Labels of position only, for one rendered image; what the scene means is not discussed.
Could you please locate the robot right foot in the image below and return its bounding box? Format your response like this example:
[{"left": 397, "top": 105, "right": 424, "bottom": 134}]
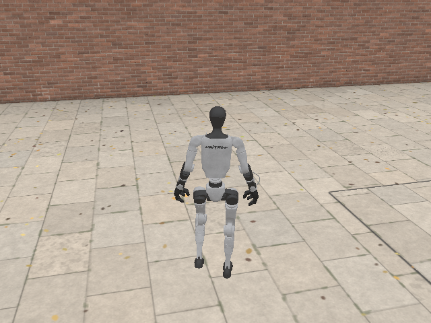
[{"left": 223, "top": 261, "right": 233, "bottom": 279}]

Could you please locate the robot right hand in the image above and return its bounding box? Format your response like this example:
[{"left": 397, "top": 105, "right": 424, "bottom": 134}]
[{"left": 243, "top": 189, "right": 259, "bottom": 206}]

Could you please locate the robot left hand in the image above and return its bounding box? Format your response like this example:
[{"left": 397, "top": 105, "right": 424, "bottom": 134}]
[{"left": 174, "top": 187, "right": 190, "bottom": 203}]

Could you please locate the left robot upper arm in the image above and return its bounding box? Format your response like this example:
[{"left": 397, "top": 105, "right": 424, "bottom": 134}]
[{"left": 183, "top": 135, "right": 203, "bottom": 172}]

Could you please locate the robot right shin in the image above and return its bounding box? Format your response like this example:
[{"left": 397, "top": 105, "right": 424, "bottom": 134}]
[{"left": 224, "top": 225, "right": 235, "bottom": 269}]

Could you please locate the robot right forearm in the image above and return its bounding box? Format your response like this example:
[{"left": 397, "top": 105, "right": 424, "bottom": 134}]
[{"left": 243, "top": 164, "right": 257, "bottom": 192}]

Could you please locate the robot left forearm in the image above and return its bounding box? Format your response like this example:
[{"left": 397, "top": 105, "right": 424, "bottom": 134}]
[{"left": 176, "top": 162, "right": 190, "bottom": 190}]

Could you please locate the right robot upper arm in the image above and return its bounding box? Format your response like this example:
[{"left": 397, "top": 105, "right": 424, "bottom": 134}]
[{"left": 231, "top": 136, "right": 249, "bottom": 174}]

